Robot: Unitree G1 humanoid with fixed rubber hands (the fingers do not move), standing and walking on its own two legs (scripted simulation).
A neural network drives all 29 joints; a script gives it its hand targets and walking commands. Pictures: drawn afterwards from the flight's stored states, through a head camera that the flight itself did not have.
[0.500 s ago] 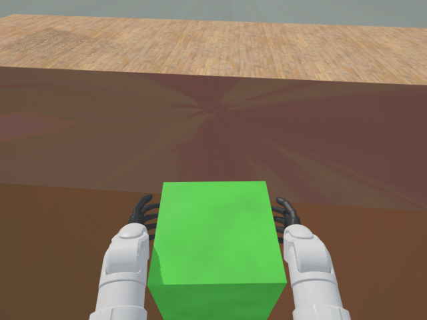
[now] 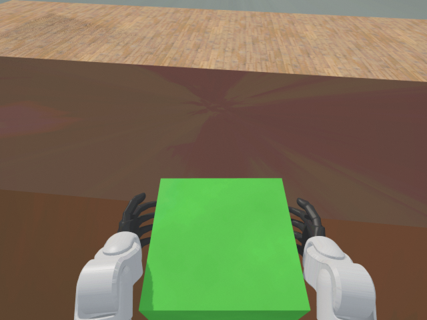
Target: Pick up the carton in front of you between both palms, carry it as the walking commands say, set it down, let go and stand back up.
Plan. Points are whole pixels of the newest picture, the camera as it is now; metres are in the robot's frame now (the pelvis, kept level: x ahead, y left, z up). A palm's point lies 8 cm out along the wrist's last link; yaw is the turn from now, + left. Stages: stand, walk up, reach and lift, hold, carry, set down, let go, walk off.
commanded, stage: carry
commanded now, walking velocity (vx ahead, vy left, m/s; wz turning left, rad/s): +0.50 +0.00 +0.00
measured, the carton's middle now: (220, 262) +0.24 -0.01 +0.02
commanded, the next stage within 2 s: none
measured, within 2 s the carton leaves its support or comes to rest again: neither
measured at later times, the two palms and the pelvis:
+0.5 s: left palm (138, 133) +0.54 +0.18 +0.09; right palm (259, 142) +0.50 -0.12 +0.09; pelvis +0.29 +0.06 +0.01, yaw -4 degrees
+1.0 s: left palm (164, 79) +0.85 +0.15 +0.09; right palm (250, 80) +0.87 -0.15 +0.08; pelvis +0.62 -0.01 +0.01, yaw +0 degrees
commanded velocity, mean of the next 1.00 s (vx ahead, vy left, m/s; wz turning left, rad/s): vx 0.50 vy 0.00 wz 0.00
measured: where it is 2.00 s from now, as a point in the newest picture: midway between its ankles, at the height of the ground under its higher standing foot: (199, 173)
